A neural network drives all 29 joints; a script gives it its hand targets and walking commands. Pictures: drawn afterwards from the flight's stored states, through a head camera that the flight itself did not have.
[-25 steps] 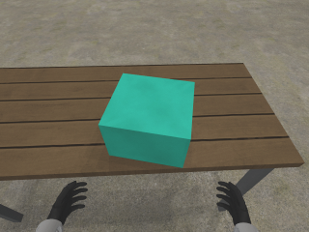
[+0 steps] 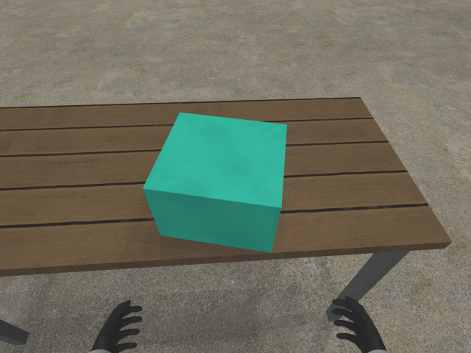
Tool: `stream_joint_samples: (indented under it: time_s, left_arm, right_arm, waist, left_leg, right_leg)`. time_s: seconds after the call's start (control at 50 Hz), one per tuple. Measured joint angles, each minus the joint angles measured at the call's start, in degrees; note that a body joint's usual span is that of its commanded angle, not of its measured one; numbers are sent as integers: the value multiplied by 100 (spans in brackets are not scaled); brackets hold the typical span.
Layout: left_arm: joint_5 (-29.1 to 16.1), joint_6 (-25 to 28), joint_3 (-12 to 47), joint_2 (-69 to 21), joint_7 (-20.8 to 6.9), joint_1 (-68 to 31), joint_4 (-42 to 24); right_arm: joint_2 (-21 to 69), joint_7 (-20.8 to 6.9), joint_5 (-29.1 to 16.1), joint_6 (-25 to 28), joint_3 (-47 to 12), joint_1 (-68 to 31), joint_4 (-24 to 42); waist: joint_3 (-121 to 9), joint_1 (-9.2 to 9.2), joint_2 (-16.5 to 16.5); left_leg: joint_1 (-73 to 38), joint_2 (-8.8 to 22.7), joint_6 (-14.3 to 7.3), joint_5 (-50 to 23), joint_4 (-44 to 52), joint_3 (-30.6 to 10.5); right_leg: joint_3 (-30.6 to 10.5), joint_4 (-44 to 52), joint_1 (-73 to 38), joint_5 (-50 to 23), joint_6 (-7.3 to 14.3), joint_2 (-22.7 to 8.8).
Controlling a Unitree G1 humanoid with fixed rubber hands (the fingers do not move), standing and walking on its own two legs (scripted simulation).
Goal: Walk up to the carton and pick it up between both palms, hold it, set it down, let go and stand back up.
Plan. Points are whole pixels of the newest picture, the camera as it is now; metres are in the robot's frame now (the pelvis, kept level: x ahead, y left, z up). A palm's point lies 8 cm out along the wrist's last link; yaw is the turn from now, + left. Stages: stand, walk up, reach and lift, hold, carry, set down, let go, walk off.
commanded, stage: let go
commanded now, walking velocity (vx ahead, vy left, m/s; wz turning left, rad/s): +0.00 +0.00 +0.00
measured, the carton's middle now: (223, 179) +0.44 +0.05 +0.02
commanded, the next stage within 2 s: stand in 0.46 s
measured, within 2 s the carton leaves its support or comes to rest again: neither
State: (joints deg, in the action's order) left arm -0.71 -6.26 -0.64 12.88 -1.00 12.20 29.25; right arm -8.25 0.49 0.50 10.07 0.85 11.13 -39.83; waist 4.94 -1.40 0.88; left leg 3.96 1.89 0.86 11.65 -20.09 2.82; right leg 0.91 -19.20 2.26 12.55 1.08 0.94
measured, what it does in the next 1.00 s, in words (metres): stands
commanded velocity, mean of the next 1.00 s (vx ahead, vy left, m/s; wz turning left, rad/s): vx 0.00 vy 0.00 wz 0.00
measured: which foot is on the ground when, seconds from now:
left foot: down 0.00-1.00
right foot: down 0.00-1.00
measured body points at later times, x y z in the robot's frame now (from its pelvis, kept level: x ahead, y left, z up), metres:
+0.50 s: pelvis -0.01 +0.00 +0.00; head -0.01 +0.00 +0.45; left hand +0.17 +0.22 -0.09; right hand +0.15 -0.24 -0.09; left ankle +0.00 +0.12 -0.75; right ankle -0.02 -0.11 -0.75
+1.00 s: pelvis -0.03 +0.01 -0.01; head -0.04 +0.01 +0.44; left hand +0.03 +0.28 -0.12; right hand +0.04 -0.24 -0.14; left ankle +0.00 +0.13 -0.75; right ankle -0.02 -0.11 -0.75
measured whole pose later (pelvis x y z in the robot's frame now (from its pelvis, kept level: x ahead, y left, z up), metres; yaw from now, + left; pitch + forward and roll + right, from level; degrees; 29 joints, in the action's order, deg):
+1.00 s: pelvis -0.03 +0.01 -0.01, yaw +1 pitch -3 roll +0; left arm 0.8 1.8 0.1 14.9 0.4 22.7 41.1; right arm -14.1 -0.6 0.9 1.5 0.9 19.8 -47.3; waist 0.0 -0.1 -0.7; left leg 11.4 0.5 -0.6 12.8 -27.2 2.1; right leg 1.5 -26.7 9.6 14.1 -0.3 -0.7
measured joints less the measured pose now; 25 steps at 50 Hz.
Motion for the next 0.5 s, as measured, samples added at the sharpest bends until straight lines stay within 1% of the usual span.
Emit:
stream_joint_samples:
  time_s: [0.08, 0.16, 0.42, 0.46, 0.5]
  left_arm:
    - [11, -72, 77, -46, 122, -53, 51]
    - [-3, -62, 116, -76, 186, -121, 53]
    - [56, -149, 48, -109, 189, -239, 125]
    - [-3, -149, 68, -127, 181, -223, 67]
    - [99, 164, 79, -133, 153, -144, 202]
  right_arm:
    - [-59, -125, 121, 62, 125, -146, -236]
    - [-139, -174, 133, 112, 162, -215, -301]
    - [-190, -198, 100, 54, 94, -96, -175]
    - [-186, -191, 92, 25, 137, 2, -18]
    - [-256, -117, 62, -162, 110, 68, 11]
  waist:
    - [0, 55, -6]
    - [-3, 105, 8]
    - [-28, 135, 61]
    - [-67, 92, 51]
    - [-230, 88, 7]
  left_leg:
    - [95, 13, 11, 24, -101, -8]
    - [134, 26, 25, 29, -139, 0]
    - [79, 38, 37, 1, -87, 63]
    - [164, 36, 31, 32, -165, 66]
    - [376, 39, 14, 114, -353, 46]
  right_leg:
    - [10, -121, 104, 36, 14, 9]
    - [3, -201, 169, 58, 30, 20]
    - [-57, -242, 186, 53, 43, 32]
    - [-61, -308, 265, 77, 35, 27]
    - [-41, -434, 440, 134, 22, 24]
